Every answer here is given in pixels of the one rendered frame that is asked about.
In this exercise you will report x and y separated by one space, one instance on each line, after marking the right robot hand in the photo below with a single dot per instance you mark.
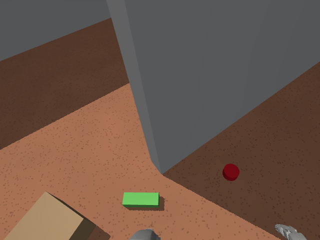
289 232

